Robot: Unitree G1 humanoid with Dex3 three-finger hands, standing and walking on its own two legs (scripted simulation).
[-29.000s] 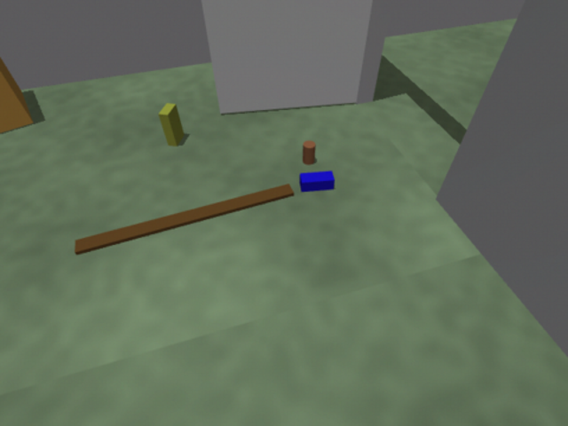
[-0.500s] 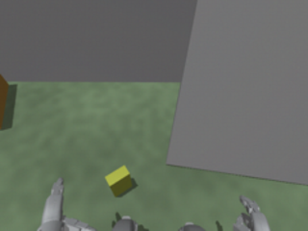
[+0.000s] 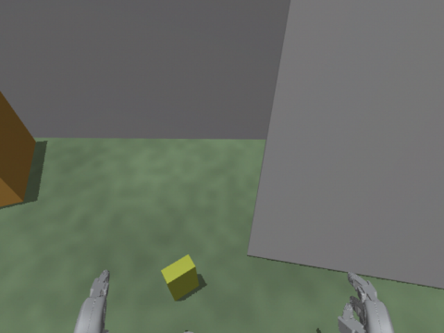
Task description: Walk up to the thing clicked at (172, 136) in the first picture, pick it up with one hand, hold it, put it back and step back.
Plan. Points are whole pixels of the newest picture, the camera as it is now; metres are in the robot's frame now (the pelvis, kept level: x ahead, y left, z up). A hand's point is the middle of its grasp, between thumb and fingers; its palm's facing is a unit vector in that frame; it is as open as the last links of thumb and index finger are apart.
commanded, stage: home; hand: left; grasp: from the side
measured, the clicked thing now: (181, 278) +0.43 +0.19 -0.62
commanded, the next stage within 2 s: stand in 1.42 s
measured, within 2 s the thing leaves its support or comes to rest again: neither
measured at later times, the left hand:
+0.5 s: hand (132, 327) +0.16 +0.18 -0.05, palm faces +0.10 -0.96 -0.28, open 17.4 cm
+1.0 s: hand (132, 324) +0.17 +0.18 -0.05, palm faces +0.10 -0.96 -0.28, open 17.6 cm
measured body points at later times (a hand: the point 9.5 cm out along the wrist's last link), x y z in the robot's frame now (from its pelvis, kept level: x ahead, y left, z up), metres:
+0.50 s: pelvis -0.01 +0.00 +0.00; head +0.01 +0.00 +0.45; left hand +0.15 +0.23 -0.03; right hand +0.15 -0.25 -0.07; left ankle +0.03 +0.12 -0.69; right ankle -0.01 -0.13 -0.69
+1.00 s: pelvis +0.00 +0.00 +0.00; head +0.01 +0.00 +0.45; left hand +0.16 +0.23 -0.03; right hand +0.16 -0.25 -0.07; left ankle +0.03 +0.12 -0.69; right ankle -0.01 -0.13 -0.69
